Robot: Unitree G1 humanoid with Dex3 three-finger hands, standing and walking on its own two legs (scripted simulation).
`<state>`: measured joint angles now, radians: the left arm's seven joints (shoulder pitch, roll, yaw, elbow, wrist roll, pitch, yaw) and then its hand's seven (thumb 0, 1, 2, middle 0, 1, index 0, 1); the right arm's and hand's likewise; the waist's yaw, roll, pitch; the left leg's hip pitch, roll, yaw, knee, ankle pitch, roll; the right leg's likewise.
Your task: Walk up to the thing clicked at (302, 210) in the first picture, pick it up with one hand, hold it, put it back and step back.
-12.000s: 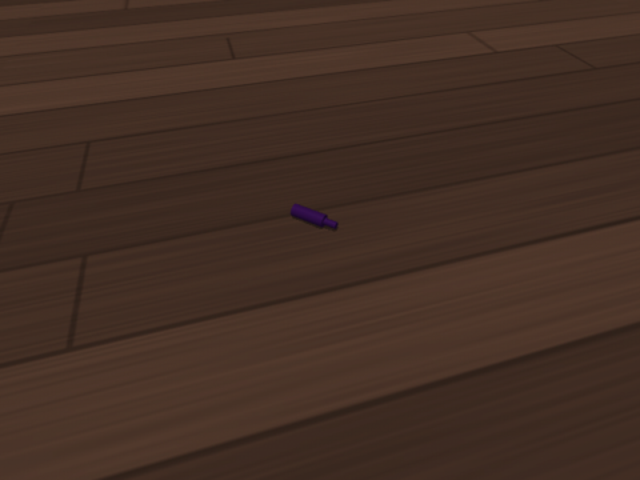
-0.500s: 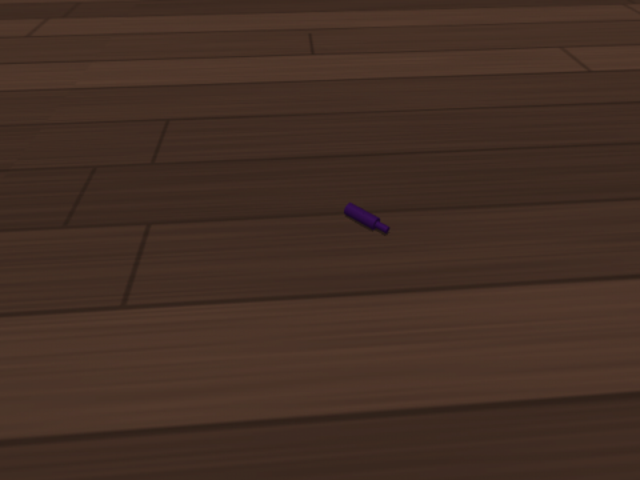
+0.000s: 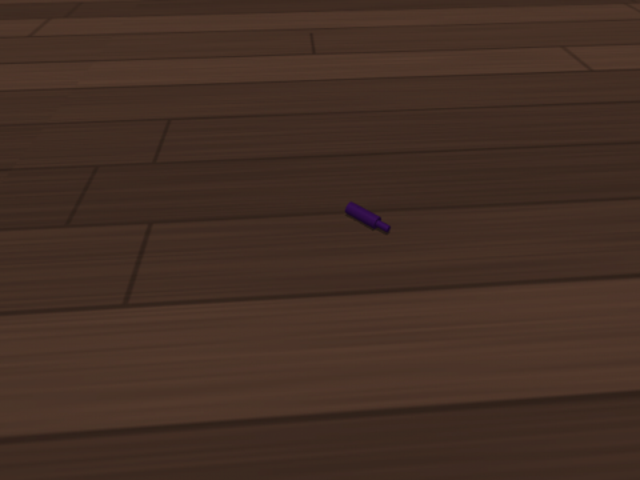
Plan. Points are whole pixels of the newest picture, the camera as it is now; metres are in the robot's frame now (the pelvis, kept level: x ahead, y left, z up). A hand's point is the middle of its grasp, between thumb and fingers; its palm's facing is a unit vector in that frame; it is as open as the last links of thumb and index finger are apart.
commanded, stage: stand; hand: left
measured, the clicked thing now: (368, 218) +1.34 -0.16 -0.75
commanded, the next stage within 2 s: walk up in 0.42 s
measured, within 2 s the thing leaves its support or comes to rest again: neither
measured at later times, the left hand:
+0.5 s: hand out of the picture +0.07 +0.26 -0.16, palm faces -0.07 -0.94 -0.33, open 7.4 cm
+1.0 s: hand (195, 428) +0.24 +0.21 -0.14, palm faces -0.27 -0.87 -0.41, open 7.4 cm
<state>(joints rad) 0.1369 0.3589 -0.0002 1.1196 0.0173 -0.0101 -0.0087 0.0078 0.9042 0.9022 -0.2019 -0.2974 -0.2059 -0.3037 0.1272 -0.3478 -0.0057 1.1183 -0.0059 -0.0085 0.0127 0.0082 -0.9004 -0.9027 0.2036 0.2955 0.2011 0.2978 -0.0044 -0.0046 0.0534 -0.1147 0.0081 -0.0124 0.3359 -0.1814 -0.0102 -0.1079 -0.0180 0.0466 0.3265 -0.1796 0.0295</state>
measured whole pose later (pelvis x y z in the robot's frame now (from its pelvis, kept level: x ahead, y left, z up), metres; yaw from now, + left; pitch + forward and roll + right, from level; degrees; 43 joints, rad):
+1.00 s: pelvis +0.15 -0.06 -0.01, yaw -18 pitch -3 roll -2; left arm 0.39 0.39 0.06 0.91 0.01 -0.08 -0.04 0.01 0.90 0.90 -0.21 -0.30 -0.21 -0.30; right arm 0.21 -0.44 -0.09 0.87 -0.04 0.00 0.11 0.01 -0.90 -0.90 0.20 0.30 0.20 0.30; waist 0.03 0.08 0.07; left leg -0.52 0.13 -0.04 0.78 -0.26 -0.02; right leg -0.12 0.02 0.03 0.49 -0.33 -0.01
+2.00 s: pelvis +0.59 -0.02 -0.04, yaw -32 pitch -2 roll +0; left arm 0.34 0.48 0.06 0.95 0.00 -0.06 0.02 0.01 0.90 0.90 -0.20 -0.30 -0.21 -0.30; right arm 0.27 -0.44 -0.10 0.78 -0.03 -0.02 0.09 0.01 -0.90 -0.90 0.20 0.30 0.20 0.30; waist -0.02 -0.01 0.07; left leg -0.40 0.08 0.09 0.77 -0.33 0.01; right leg -0.47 -0.04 0.08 1.18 -0.45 -0.05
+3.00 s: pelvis +0.86 -0.02 -0.04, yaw -37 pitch -1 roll +0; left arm 0.19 0.41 0.05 0.95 0.02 0.01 -0.02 0.01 0.90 0.90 -0.20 -0.30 -0.21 -0.30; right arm 0.22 -0.40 -0.02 0.94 0.01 -0.03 -0.02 0.01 -0.90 -0.90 0.21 0.30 0.20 0.30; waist -0.01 -0.02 0.11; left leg -0.39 0.08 0.05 0.79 -0.38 -0.03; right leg -0.38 -0.04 -0.03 0.79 -0.38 0.00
